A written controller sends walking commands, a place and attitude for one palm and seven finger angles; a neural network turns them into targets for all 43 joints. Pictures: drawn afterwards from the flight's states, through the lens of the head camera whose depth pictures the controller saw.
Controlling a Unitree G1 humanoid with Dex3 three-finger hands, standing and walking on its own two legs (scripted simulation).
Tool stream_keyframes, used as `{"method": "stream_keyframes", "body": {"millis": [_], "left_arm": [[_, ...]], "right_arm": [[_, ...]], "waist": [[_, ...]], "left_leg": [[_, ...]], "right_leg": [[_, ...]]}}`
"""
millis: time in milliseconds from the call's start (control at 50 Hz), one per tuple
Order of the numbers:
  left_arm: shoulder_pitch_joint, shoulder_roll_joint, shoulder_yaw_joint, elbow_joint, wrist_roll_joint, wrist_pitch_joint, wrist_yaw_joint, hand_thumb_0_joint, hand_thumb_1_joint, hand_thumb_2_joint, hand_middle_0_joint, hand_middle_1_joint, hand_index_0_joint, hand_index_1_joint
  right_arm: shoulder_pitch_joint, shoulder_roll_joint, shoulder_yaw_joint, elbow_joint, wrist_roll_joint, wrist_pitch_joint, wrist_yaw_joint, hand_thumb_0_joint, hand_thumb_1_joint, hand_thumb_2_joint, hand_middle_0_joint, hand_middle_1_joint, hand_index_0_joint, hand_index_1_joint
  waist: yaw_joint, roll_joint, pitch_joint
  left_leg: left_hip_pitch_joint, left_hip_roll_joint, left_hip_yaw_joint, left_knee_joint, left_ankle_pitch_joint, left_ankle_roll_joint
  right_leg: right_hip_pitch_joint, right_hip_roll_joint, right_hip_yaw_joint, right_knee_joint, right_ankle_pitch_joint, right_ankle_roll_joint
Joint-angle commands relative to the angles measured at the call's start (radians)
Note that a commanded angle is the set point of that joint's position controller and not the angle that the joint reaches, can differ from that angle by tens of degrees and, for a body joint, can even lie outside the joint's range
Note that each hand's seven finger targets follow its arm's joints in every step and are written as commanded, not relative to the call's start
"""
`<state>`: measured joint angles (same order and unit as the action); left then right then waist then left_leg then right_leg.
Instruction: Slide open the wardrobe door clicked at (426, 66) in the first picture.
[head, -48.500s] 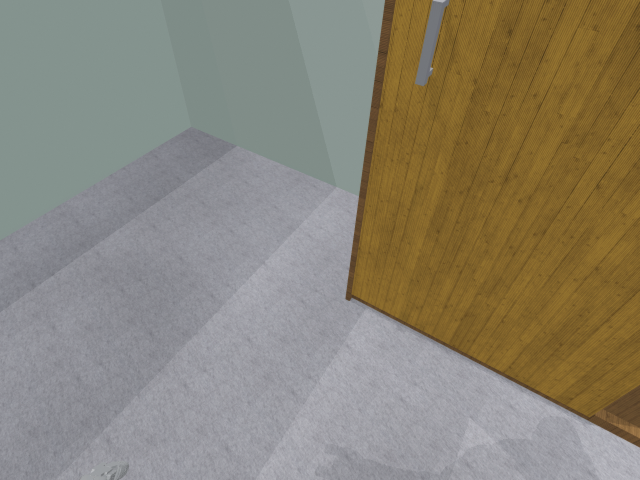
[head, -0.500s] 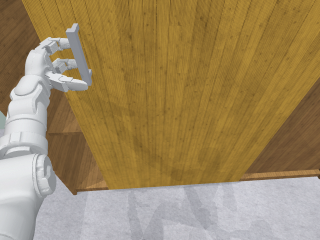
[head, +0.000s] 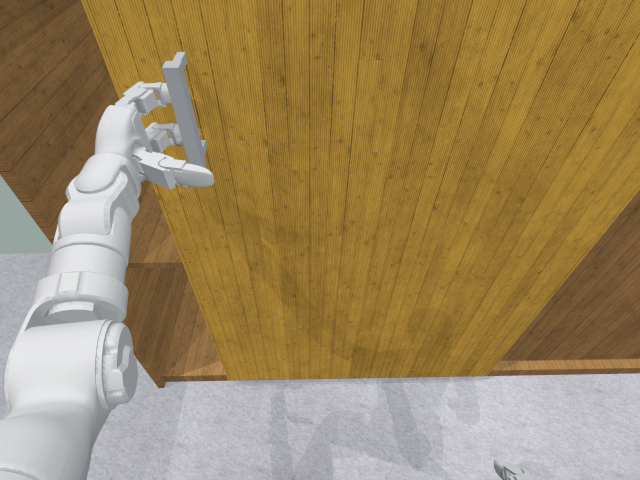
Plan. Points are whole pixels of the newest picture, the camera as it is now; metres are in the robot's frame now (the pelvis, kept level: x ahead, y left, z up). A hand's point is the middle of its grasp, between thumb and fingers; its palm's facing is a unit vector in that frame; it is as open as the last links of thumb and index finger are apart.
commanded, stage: slide the fingers in behind the handle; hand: left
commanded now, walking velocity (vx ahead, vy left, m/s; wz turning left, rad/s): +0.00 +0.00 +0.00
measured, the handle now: (189, 114) +0.52 +0.19 +0.21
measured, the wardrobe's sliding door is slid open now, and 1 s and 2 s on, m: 0.21 0.21 0.21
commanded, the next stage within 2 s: grip the handle and tug to test in 1.06 s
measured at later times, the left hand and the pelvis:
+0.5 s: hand (200, 140) +0.46 +0.16 +0.21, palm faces +0.05 -1.00 +0.01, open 14.0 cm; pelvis +0.01 -0.01 +0.00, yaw -1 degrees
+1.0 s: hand (201, 142) +0.46 +0.16 +0.21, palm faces +0.06 -1.00 -0.01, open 14.1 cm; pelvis +0.01 +0.00 +0.00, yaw +0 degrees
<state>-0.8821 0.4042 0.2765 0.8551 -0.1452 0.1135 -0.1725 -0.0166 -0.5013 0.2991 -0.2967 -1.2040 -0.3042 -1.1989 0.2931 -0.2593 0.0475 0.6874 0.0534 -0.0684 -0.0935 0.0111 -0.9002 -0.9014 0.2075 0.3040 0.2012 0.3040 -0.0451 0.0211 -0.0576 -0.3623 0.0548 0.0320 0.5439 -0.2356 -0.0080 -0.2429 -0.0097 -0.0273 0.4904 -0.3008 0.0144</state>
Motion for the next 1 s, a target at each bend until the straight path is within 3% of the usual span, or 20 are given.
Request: {"method": "stream_keyframes", "body": {"millis": [0,60,100,120,140,160,280,360,400,420,480,520,580,600,680,800,880,900,920,980], "left_arm": [[-0.534,0.243,0.048,-0.214,-0.008,-0.079,0.020,0.000,-0.500,0.300,-0.300,-1.200,-0.300,-1.200],[-0.540,0.186,0.009,-0.236,-0.005,-0.086,0.022,0.000,-0.500,0.300,-0.300,-1.200,-0.300,-1.200],[-0.538,0.193,0.017,-0.258,-0.008,-0.093,0.027,0.000,-0.500,0.300,-0.300,-1.200,-0.300,-1.200],[-0.540,0.153,-0.009,-0.251,-0.012,-0.089,0.026,0.000,-0.500,0.300,-0.300,-1.200,-0.300,-1.200],[-0.543,0.175,0.013,-0.241,-0.014,-0.089,0.031,0.000,-0.500,0.300,-0.300,-1.200,-0.300,-1.200],[-0.540,0.152,-0.007,-0.246,-0.014,-0.084,0.031,0.000,-0.500,0.300,-0.300,-1.200,-0.300,-1.200],[-0.512,0.208,0.047,-0.250,0.001,-0.081,0.063,0.000,-0.500,0.300,-0.300,-1.200,-0.300,-1.200],[-0.484,0.173,0.033,-0.307,0.003,-0.086,0.064,0.000,-0.500,0.300,-0.300,-1.200,-0.300,-1.200],[-0.440,0.195,0.052,-0.307,-0.001,-0.080,0.060,0.000,-0.500,0.300,-0.300,-1.200,-0.300,-1.200],[-0.455,0.138,0.004,-0.311,-0.005,-0.071,0.053,0.000,-0.500,0.300,-0.300,-1.200,-0.300,-1.200],[-0.483,0.136,-0.001,-0.293,-0.011,-0.050,0.053,0.000,-0.500,0.300,-0.300,-1.200,-0.300,-1.200],[-0.489,0.166,0.022,-0.291,-0.007,-0.041,0.057,0.000,-0.500,0.300,-0.300,-1.200,-0.300,-1.200],[-0.515,0.109,-0.027,-0.308,-0.008,-0.044,0.058,0.000,-0.500,0.300,-0.300,-1.200,-0.300,-1.200],[-0.521,0.138,-0.003,-0.301,-0.005,-0.047,0.062,0.000,-0.500,0.300,-0.300,-1.200,-0.300,-1.200],[-0.491,0.117,-0.012,-0.329,-0.014,-0.060,0.060,0.000,-0.500,0.300,-0.300,-1.200,-0.300,-1.200],[-0.555,0.087,-0.047,-0.329,-0.008,-0.060,0.071,0.000,-0.500,0.300,-0.300,-1.200,-0.300,-1.200],[-0.537,0.047,-0.071,-0.328,-0.008,-0.056,0.074,0.000,-0.500,0.300,-0.300,-1.200,-0.300,-1.200],[-0.552,0.060,-0.058,-0.337,-0.010,-0.058,0.077,0.000,-0.500,0.300,-0.300,-1.200,-0.300,-1.200],[-0.527,0.081,-0.034,-0.335,-0.009,-0.057,0.077,0.000,-0.500,0.300,-0.300,-1.200,-0.300,-1.200],[-0.534,0.025,-0.084,-0.369,-0.011,-0.060,0.075,0.000,-0.500,0.300,-0.300,-1.200,-0.300,-1.200]], "right_arm": [[0.003,-0.150,-0.057,-0.099,-0.006,-0.030,-0.012,0.000,-0.900,-0.900,0.200,0.300,0.200,0.300],[-0.001,-0.143,-0.060,-0.105,-0.006,-0.033,-0.009,0.000,-0.900,-0.900,0.200,0.300,0.200,0.300],[-0.001,-0.145,-0.063,-0.105,-0.006,-0.034,-0.007,0.000,-0.900,-0.900,0.200,0.300,0.200,0.300],[-0.008,-0.140,-0.061,-0.106,-0.004,-0.035,-0.007,0.000,-0.900,-0.900,0.200,0.300,0.200,0.300],[0.000,-0.144,-0.063,-0.098,-0.006,-0.035,-0.008,0.000,-0.900,-0.900,0.200,0.300,0.200,0.300],[-0.004,-0.142,-0.062,-0.101,-0.005,-0.035,-0.006,0.000,-0.900,-0.900,0.200,0.300,0.200,0.300],[0.000,-0.145,-0.062,-0.096,-0.012,-0.027,-0.007,0.000,-0.900,-0.900,0.200,0.300,0.200,0.300],[-0.008,-0.136,-0.069,-0.106,-0.012,-0.025,-0.001,0.000,-0.900,-0.900,0.200,0.300,0.200,0.300],[-0.014,-0.139,-0.069,-0.108,-0.009,-0.020,-0.002,0.000,-0.900,-0.900,0.200,0.300,0.200,0.300],[-0.025,-0.133,-0.067,-0.109,-0.006,-0.018,-0.003,0.000,-0.900,-0.900,0.200,0.300,0.200,0.300],[-0.021,-0.137,-0.066,-0.100,-0.006,-0.018,-0.008,0.000,-0.900,-0.900,0.200,0.300,0.200,0.300],[-0.029,-0.136,-0.065,-0.096,-0.006,-0.015,-0.011,0.000,-0.900,-0.900,0.200,0.300,0.200,0.300],[-0.026,-0.132,-0.065,-0.097,-0.007,-0.019,-0.011,0.000,-0.900,-0.900,0.200,0.300,0.200,0.300],[-0.026,-0.132,-0.066,-0.090,-0.009,-0.019,-0.011,0.000,-0.900,-0.900,0.200,0.300,0.200,0.300],[-0.030,-0.132,-0.066,-0.098,-0.009,-0.020,-0.009,0.000,-0.900,-0.900,0.200,0.300,0.200,0.300],[-0.040,-0.129,-0.063,-0.090,-0.007,-0.023,-0.009,0.000,-0.900,-0.900,0.200,0.300,0.200,0.300],[-0.038,-0.126,-0.062,-0.089,-0.009,-0.027,-0.005,0.000,-0.900,-0.900,0.200,0.300,0.200,0.300],[-0.037,-0.126,-0.063,-0.085,-0.010,-0.029,-0.005,0.000,-0.900,-0.900,0.200,0.300,0.200,0.300],[-0.038,-0.128,-0.064,-0.087,-0.012,-0.028,-0.004,0.000,-0.900,-0.900,0.200,0.300,0.200,0.300],[-0.044,-0.123,-0.063,-0.092,-0.010,-0.031,-0.001,0.000,-0.900,-0.900,0.200,0.300,0.200,0.300]], "waist": [[-0.017,0.012,-0.287],[-0.020,0.033,-0.308],[-0.017,0.031,-0.328],[-0.022,0.037,-0.309],[-0.021,0.005,-0.301],[-0.019,0.025,-0.301],[-0.002,-0.015,-0.302],[0.004,-0.005,-0.335],[0.013,-0.019,-0.329],[0.001,-0.004,-0.298],[-0.010,-0.017,-0.253],[-0.006,-0.015,-0.258],[-0.019,-0.001,-0.274],[-0.014,0.015,-0.284],[-0.003,0.000,-0.327],[-0.023,0.012,-0.289],[-0.016,0.035,-0.306],[-0.019,0.011,-0.321],[-0.004,0.004,-0.334],[-0.014,0.028,-0.337]], "left_leg": [[0.249,-0.028,-0.032,-0.044,0.204,0.049],[0.274,-0.027,-0.030,-0.038,0.235,0.046],[0.286,-0.027,-0.032,-0.038,0.241,0.046],[0.286,-0.027,-0.030,-0.041,0.233,0.046],[0.276,-0.026,-0.034,-0.043,0.230,0.047],[0.277,-0.027,-0.032,-0.045,0.227,0.046],[0.244,-0.032,-0.024,-0.050,0.236,0.052],[0.270,-0.032,-0.010,-0.046,0.282,0.053],[0.261,-0.032,-0.008,-0.049,0.283,0.055],[0.258,-0.035,-0.001,-0.050,0.269,0.055],[0.249,-0.035,-0.005,-0.053,0.228,0.059],[0.246,-0.037,-0.004,-0.056,0.220,0.061],[0.272,-0.038,-0.009,-0.048,0.238,0.059],[0.273,-0.037,-0.010,-0.049,0.242,0.058],[0.295,-0.038,-0.013,-0.046,0.281,0.055],[0.305,-0.034,-0.022,-0.051,0.252,0.054],[0.326,-0.035,-0.026,-0.045,0.283,0.050],[0.332,-0.032,-0.028,-0.045,0.289,0.050],[0.327,-0.033,-0.027,-0.046,0.301,0.050],[0.351,-0.032,-0.028,-0.043,0.324,0.047]], "right_leg": [[-0.033,0.031,-0.003,-0.065,0.291,-0.036],[-0.036,0.033,-0.003,-0.059,0.318,-0.037],[-0.025,0.034,-0.005,-0.059,0.320,-0.037],[-0.034,0.035,-0.005,-0.061,0.312,-0.037],[-0.031,0.036,-0.008,-0.065,0.311,-0.037],[-0.034,0.036,-0.006,-0.063,0.307,-0.037],[0.015,0.035,-0.003,-0.066,0.333,-0.035],[0.039,0.035,0.001,-0.060,0.395,-0.035],[0.058,0.036,0.002,-0.060,0.407,-0.036],[0.042,0.036,0.001,-0.066,0.401,-0.033],[0.015,0.037,-0.001,-0.083,0.357,-0.030],[0.014,0.033,0.005,-0.087,0.350,-0.029],[0.006,0.035,-0.001,-0.081,0.354,-0.031],[0.006,0.032,0.002,-0.082,0.358,-0.032],[0.035,0.036,-0.002,-0.070,0.394,-0.035],[-0.012,0.035,-0.005,-0.078,0.347,-0.034],[-0.013,0.038,-0.009,-0.072,0.360,-0.038],[-0.009,0.037,-0.010,-0.072,0.369,-0.036],[0.009,0.037,-0.008,-0.067,0.383,-0.038],[0.006,0.038,-0.014,-0.064,0.392,-0.040]]}}
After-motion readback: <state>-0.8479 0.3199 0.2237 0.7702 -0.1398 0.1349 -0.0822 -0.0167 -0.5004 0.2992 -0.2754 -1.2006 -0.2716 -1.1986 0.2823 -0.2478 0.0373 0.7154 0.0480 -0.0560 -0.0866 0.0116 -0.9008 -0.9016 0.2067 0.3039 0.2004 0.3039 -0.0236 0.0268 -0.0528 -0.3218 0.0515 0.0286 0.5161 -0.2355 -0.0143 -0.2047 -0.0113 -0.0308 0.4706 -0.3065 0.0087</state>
